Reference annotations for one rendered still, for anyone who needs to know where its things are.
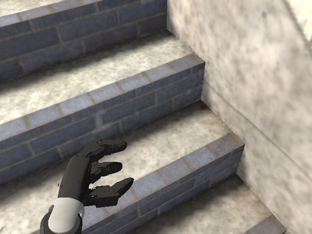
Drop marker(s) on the robot left hand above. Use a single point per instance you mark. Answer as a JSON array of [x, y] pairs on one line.
[[84, 169]]

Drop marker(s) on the robot left forearm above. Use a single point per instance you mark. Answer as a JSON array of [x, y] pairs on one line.
[[65, 216]]

